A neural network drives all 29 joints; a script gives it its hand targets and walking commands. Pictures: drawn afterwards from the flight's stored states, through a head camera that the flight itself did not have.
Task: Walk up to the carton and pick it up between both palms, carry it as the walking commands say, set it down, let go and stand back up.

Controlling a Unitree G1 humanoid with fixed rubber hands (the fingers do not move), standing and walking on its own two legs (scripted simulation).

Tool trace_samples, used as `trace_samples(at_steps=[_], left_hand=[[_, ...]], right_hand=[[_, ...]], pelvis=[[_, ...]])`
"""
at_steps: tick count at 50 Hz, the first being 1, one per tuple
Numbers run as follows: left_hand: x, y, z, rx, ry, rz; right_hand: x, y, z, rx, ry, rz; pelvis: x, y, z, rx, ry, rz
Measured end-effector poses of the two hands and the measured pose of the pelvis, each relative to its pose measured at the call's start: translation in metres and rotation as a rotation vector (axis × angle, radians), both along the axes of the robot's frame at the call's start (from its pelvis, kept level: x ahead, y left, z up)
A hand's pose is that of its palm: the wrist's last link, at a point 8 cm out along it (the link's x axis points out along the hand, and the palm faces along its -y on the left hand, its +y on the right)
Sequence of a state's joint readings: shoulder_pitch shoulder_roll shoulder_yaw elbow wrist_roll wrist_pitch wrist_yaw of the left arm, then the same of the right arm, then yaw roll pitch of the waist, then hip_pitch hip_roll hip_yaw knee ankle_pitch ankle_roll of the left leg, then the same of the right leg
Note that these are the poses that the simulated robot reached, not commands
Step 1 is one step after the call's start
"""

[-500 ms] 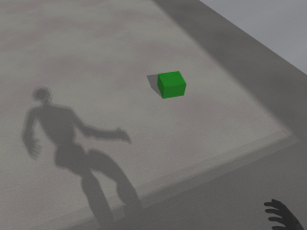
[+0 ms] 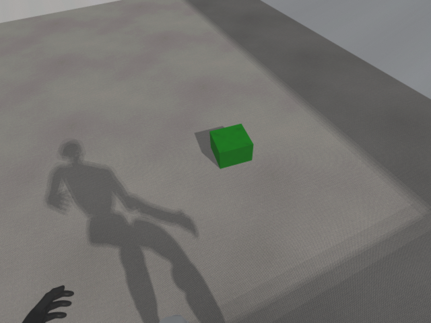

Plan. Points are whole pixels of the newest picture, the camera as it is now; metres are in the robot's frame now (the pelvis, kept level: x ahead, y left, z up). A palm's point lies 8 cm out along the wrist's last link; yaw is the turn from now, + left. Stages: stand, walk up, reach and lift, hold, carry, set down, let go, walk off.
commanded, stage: walk up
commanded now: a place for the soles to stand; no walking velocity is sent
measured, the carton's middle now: (230, 145) +1.21 -0.02 -0.70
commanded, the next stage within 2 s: none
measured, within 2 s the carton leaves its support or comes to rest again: neither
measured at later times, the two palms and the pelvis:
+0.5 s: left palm (85, 235) +0.33 +0.33 -0.08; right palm (401, 248) +0.29 -0.35 -0.05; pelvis +0.22 +0.00 +0.00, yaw -1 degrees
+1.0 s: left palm (109, 195) +0.45 +0.31 -0.10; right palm (363, 159) +0.54 -0.37 -0.07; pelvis +0.42 -0.04 -0.01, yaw +1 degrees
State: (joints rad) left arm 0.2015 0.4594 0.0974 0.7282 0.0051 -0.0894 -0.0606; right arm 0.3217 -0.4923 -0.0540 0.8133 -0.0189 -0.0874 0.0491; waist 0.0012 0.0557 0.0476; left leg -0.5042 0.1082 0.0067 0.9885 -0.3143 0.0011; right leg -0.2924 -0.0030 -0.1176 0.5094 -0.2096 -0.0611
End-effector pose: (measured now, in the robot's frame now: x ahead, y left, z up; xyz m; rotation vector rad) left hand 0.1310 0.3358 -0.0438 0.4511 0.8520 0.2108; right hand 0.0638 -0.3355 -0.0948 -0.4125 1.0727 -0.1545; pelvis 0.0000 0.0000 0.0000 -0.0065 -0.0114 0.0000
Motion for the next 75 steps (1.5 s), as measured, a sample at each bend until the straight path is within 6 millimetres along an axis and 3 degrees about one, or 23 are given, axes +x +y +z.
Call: trace_samples(at_steps=[7,10,13,16,22,27,30,32,35,40,45,49,52,57,61,64,68,75], left_hand=[[-0.024,0.014,-0.019,-0.019,0.163,0.111],[-0.017,0.02,-0.033,-0.038,0.212,0.141],[0.008,0.024,-0.051,-0.056,0.235,0.139],[0.051,0.017,-0.057,-0.073,0.222,0.105],[0.147,-0.001,-0.047,-0.091,0.168,0.006],[0.229,-0.018,-0.031,-0.063,0.108,-0.055],[0.274,-0.029,-0.022,-0.02,0.052,-0.07],[0.293,-0.034,-0.017,0.007,0.013,-0.058],[0.302,-0.037,-0.007,0.021,-0.002,-0.012],[0.294,-0.034,-0.005,0.026,0.063,0.057],[0.287,-0.027,-0.021,-0.004,0.157,0.11],[0.308,-0.024,-0.047,-0.034,0.2,0.11],[0.342,-0.035,-0.056,-0.057,0.202,0.086],[0.412,-0.056,-0.051,-0.083,0.164,0.016],[0.466,-0.069,-0.039,-0.06,0.117,-0.023],[0.496,-0.071,-0.034,-0.007,0.07,-0.023],[0.504,-0.068,-0.021,0.029,0.054,0.044],[0.489,-0.055,-0.016,0.045,0.158,0.124]], right_hand=[[0.124,0.01,0.02,0.003,-0.078,0.089],[0.182,0.021,0.031,-0.01,-0.141,0.125],[0.229,0.026,0.037,-0.059,-0.219,0.148],[0.243,0.023,0.045,-0.071,-0.251,0.102],[0.234,0.0,0.048,-0.094,-0.183,0.016],[0.226,-0.03,0.032,-0.085,-0.088,-0.053],[0.238,-0.049,0.014,-0.073,-0.046,-0.069],[0.254,-0.054,0.002,-0.056,-0.025,-0.066],[0.289,-0.051,-0.005,-0.029,-0.013,-0.032],[0.352,-0.043,0.0,0.003,-0.013,0.044],[0.422,-0.033,0.013,-0.001,-0.057,0.092],[0.472,-0.032,0.021,-0.058,-0.139,0.108],[0.486,-0.039,0.032,-0.08,-0.175,0.067],[0.49,-0.059,0.041,-0.105,-0.145,0.012],[0.494,-0.081,0.029,-0.095,-0.093,-0.023],[0.509,-0.094,0.01,-0.08,-0.059,-0.027],[0.548,-0.087,-0.003,-0.04,-0.031,0.009],[0.633,-0.063,0.002,0.008,-0.048,0.102]], pelvis=[[0.064,0.0,0.004,-0.008,0.001,0.016],[0.097,0.006,0.0,-0.01,0.001,0.021],[0.126,0.015,-0.011,-0.005,-0.004,0.015],[0.149,0.016,-0.009,0.009,-0.011,0.007],[0.195,0.008,-0.001,0.028,-0.01,-0.005],[0.236,-0.009,-0.002,0.036,-0.011,-0.011],[0.264,-0.027,-0.011,0.035,-0.012,-0.008],[0.278,-0.036,-0.015,0.025,-0.013,-0.001],[0.3,-0.042,-0.011,0.012,-0.013,0.01],[0.336,-0.047,-0.002,0.005,-0.004,0.025],[0.376,-0.044,-0.002,0.004,-0.006,0.031],[0.41,-0.036,-0.014,0.011,-0.012,0.027],[0.43,-0.037,-0.012,0.024,-0.018,0.019],[0.464,-0.047,-0.005,0.029,-0.015,0.012],[0.492,-0.061,-0.007,0.026,-0.014,0.01],[0.515,-0.075,-0.018,0.016,-0.016,0.018],[0.54,-0.081,-0.015,0.003,-0.016,0.036],[0.583,-0.077,-0.006,0.007,-0.01,0.05]])
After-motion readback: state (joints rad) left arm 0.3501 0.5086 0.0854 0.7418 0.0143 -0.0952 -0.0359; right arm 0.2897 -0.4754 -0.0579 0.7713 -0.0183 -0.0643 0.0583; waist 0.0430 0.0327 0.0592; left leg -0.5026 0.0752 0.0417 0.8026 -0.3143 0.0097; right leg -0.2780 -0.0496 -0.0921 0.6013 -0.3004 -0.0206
